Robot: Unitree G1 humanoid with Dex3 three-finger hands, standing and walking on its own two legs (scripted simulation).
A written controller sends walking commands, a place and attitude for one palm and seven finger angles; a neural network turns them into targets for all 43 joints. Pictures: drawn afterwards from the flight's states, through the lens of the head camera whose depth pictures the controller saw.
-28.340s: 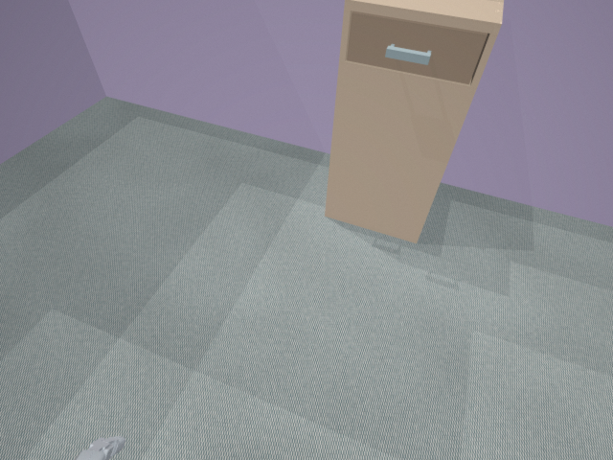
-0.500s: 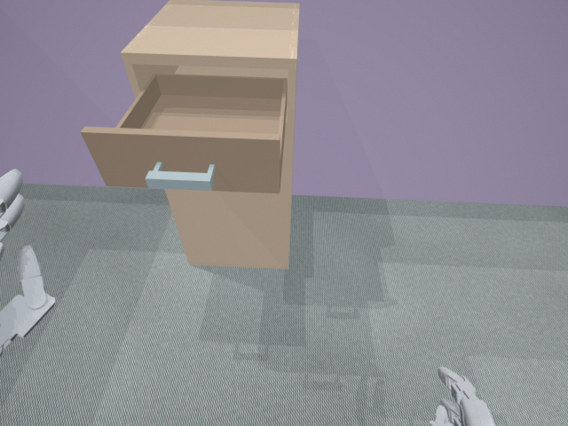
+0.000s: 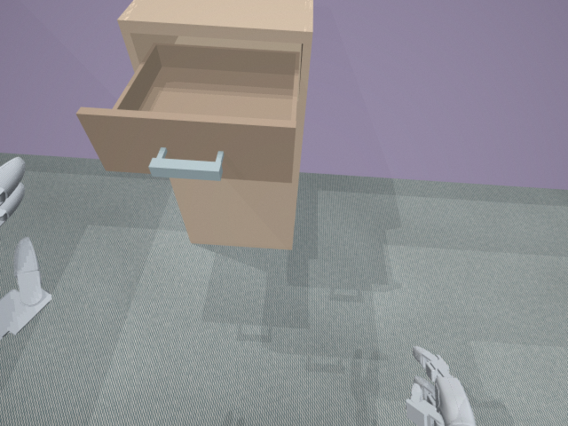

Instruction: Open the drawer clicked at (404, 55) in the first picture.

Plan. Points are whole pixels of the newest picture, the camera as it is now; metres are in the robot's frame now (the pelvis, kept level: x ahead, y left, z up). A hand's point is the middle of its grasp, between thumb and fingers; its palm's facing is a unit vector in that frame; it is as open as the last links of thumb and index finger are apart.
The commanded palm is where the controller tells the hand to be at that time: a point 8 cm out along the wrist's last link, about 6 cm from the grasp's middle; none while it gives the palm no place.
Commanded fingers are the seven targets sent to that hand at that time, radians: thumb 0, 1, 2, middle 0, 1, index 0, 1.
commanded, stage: stop stepping back and stand still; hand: left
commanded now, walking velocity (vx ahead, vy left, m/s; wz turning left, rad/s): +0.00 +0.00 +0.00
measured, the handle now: (189, 161) +0.54 +0.21 +0.03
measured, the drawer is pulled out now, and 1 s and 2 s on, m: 0.30 0.30 0.30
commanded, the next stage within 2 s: let the arm hang, fingers relaxed in 0.42 s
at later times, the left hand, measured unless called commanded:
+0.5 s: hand (10, 314) +0.18 +0.24 +0.20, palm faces +0.37 -0.81 -0.46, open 7.5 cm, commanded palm none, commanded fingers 0.00 0.90 0.90 -0.20 -0.30 -0.20 -0.30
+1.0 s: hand out of the picture -0.05 +0.18 -0.18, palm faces +0.04 -0.98 -0.21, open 7.1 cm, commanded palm none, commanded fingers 0.00 0.90 0.90 -0.20 -0.30 -0.20 -0.30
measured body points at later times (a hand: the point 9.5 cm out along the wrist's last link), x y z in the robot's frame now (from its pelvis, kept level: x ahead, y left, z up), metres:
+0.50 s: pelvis -0.02 +0.01 +0.00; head +0.01 +0.01 +0.45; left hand +0.15 +0.28 +0.22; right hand +0.15 -0.22 -0.08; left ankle +0.00 +0.11 -0.74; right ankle +0.01 -0.10 -0.74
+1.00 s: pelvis -0.04 -0.01 +0.00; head -0.01 +0.00 +0.44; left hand -0.06 +0.23 -0.16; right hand -0.07 -0.24 -0.15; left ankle +0.00 +0.11 -0.74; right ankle +0.01 -0.10 -0.74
